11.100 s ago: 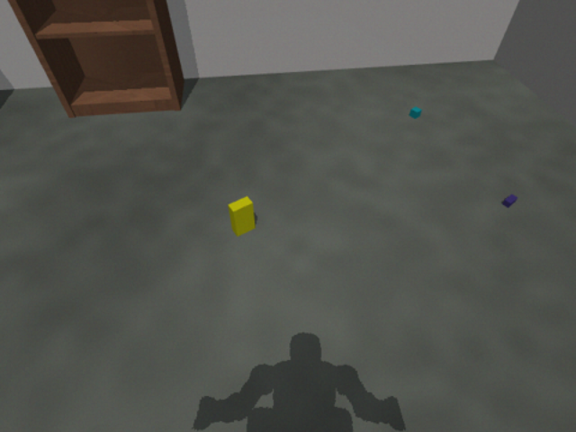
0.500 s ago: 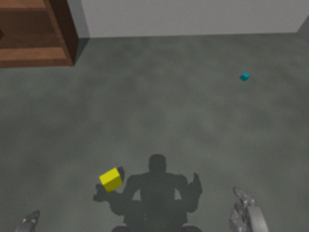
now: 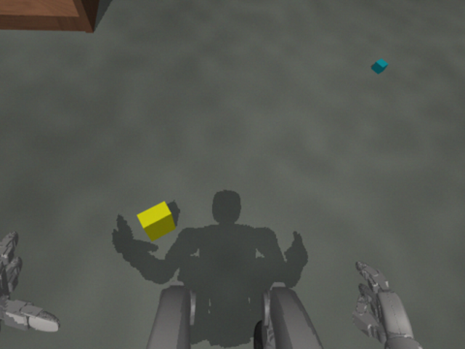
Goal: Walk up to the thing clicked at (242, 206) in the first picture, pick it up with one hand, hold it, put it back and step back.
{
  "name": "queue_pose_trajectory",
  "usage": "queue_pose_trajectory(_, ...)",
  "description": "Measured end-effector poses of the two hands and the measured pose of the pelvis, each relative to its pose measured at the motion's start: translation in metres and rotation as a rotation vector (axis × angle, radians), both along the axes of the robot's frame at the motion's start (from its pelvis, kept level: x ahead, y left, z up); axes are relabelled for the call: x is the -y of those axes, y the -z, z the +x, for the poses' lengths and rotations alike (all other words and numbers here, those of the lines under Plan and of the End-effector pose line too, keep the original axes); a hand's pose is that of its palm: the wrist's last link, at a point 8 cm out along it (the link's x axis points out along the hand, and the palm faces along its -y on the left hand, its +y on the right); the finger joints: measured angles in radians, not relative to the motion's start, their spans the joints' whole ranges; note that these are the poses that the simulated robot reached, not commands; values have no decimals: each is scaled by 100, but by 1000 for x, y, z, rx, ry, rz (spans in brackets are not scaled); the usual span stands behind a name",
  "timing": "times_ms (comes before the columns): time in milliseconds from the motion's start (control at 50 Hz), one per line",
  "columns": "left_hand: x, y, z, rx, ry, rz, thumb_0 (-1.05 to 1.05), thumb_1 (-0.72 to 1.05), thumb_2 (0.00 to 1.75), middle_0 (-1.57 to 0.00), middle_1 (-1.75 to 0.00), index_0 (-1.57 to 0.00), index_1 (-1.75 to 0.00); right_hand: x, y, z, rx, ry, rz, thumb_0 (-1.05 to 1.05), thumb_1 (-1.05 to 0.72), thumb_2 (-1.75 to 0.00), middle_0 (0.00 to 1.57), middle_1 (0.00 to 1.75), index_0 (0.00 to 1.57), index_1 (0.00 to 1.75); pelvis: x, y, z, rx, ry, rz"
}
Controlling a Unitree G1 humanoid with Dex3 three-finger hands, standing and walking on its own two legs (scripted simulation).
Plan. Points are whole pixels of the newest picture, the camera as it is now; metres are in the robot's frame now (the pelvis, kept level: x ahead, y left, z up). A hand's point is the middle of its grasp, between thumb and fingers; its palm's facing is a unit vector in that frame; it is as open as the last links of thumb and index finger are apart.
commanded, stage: go down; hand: left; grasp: from the side
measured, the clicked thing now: (157, 222) +0.48 +0.22 -0.52
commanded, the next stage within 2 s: approach in 1.52 s
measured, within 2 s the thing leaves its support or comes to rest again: neither
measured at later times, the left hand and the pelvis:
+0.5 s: hand (41, 238) +0.33 +0.38 -0.15, palm faces +0.22 -0.97 -0.14, open 17.4 cm; pelvis -0.04 +0.00 -0.12, yaw -2 degrees
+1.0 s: hand (42, 225) +0.36 +0.40 -0.18, palm faces +0.21 -0.97 -0.08, open 17.4 cm; pelvis -0.05 +0.01 -0.18, yaw -4 degrees
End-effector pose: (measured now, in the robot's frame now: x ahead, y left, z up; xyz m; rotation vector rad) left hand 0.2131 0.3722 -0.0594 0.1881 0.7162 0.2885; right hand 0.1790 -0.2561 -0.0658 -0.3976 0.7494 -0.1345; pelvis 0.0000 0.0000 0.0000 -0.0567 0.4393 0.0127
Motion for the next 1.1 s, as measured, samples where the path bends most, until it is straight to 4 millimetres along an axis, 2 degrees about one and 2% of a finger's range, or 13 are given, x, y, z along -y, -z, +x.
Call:
queue_pose_trajectory(80,-10,16,35,133,47,-11,-1,-56,2,-9,-4,-8,-4,2,36,-9,-59,2,-11,1,-93,-90,20,30,20,30,-1,29,-7,-46,6,-7)
queue_pose_trajectory(140,-16,31,51,178,40,-31,-1,-55,3,-8,-5,-8,-5,2,61,-19,-106,11,-3,1,-93,-90,20,30,20,30,-3,47,-10,-75,13,-11)
queue_pose_trajectory(220,-23,48,59,187,41,-45,-1,-55,3,-7,-4,-7,-5,1,90,-36,-173,23,14,1,-91,-89,20,30,20,30,-3,65,-14,-100,20,-14)
queue_pose_trajectory(400,-49,65,70,342,17,-31,-1,-52,3,-6,-3,-6,-4,5,136,-66,-283,3,-3,1,-91,-89,20,30,20,30,0,103,-28,-128,22,-16)
queue_pose_trajectory(640,-57,94,105,437,75,-75,-1,-51,1,-7,-3,-6,-3,17,166,-82,-319,-6,-65,1,-91,-89,20,30,20,30,-2,144,-39,-140,33,-39)
queue_pose_trajectory(840,-74,102,111,492,63,-66,-1,-50,1,-6,-3,-6,-3,15,188,-92,-359,-14,-71,1,-91,-90,20,30,20,30,-6,166,-42,-140,33,-48)
queue_pose_trajectory(1100,-79,117,129,560,84,-76,-1,-47,2,-5,-3,-5,-3,9,211,-105,-378,-20,-83,1,-90,-89,20,30,20,30,-12,193,-50,-123,37,-63)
